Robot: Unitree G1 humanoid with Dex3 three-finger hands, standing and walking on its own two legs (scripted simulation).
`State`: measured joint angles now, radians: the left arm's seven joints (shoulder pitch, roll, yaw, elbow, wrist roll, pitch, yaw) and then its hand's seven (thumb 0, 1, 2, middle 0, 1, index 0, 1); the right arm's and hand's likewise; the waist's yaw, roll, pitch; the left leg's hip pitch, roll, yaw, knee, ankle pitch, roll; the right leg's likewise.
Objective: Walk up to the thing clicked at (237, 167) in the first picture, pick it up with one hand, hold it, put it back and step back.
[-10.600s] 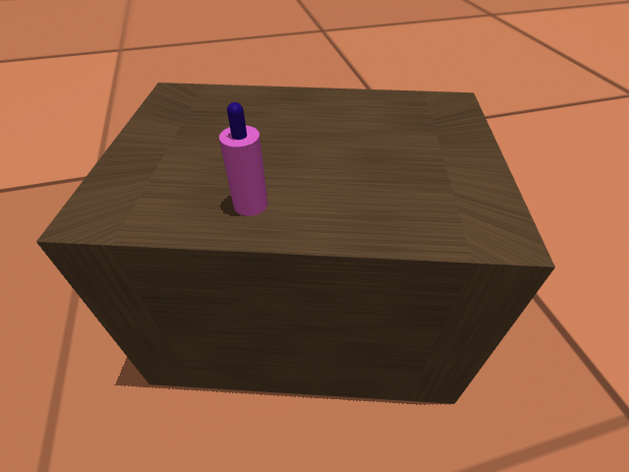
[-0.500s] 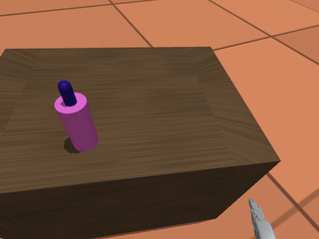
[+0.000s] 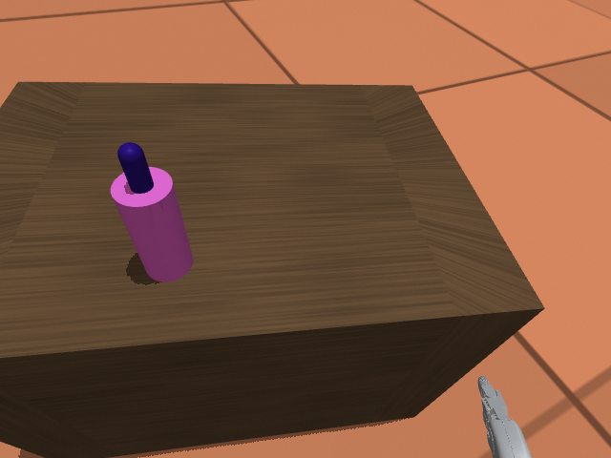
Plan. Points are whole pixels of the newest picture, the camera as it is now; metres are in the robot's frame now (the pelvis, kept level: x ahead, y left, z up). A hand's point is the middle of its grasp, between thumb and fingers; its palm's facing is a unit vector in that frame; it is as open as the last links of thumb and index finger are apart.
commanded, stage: approach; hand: left
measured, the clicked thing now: (152, 214) +0.46 +0.20 +0.07
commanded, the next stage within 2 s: close in in 0.44 s
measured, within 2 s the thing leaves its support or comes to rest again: neither
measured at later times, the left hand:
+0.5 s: hand (54, 266) +0.39 +0.31 +0.05, palm faces +0.10 -0.99 +0.07, open 17.7 cm
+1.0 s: hand (135, 264) +0.41 +0.23 +0.02, palm faces +0.16 -0.99 +0.04, open 17.5 cm
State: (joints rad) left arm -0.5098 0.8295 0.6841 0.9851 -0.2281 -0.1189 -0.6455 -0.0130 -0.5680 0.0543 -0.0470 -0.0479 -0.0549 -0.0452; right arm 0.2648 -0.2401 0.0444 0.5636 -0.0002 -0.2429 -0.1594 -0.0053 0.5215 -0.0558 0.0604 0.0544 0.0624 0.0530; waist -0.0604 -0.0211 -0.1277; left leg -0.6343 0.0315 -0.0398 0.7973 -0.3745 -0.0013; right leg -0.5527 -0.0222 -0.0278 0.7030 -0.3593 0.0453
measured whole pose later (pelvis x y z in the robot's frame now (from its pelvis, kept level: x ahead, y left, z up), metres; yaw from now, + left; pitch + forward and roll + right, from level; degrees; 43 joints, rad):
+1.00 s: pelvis -0.02 +0.00 -0.04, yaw -2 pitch +16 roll -3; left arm -0.50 0.41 0.44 0.83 -0.18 -0.33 -0.20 -0.01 -0.58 0.00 -0.08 -0.04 -0.10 -0.02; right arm 0.39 -0.23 -0.04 0.18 -0.02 -0.09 -0.02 0.00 0.52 -0.05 0.06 0.05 0.06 0.05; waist -0.11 -0.01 -0.13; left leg -0.86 0.05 -0.02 1.03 -0.46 -0.01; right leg -0.80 0.00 0.00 0.97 -0.45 0.04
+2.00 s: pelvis -0.01 +0.00 -0.04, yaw -3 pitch +18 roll -3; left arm -0.64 0.41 0.39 0.92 -0.13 -0.31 -0.11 -0.01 -0.36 0.42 -0.78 -0.61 -0.79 -0.60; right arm 0.40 -0.23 -0.04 0.10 -0.02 -0.01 0.02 -0.01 0.50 -0.05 0.06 0.05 0.06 0.05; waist -0.13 0.00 -0.14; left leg -0.87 0.05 -0.01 1.03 -0.47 0.00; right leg -0.82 0.00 0.01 0.95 -0.45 0.05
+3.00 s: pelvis -0.01 -0.01 -0.02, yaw -2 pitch +12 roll -1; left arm -0.62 0.39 0.36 0.79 -0.16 -0.16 -0.09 0.00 -0.43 1.11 -0.70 -0.99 -0.72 -0.99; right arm 0.35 -0.22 -0.05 0.28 0.02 0.00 -0.03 -0.01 0.52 -0.06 0.06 0.05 0.06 0.05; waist -0.08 0.00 -0.12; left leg -0.69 0.05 0.00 0.89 -0.41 -0.01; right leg -0.65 -0.01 0.02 0.85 -0.41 0.03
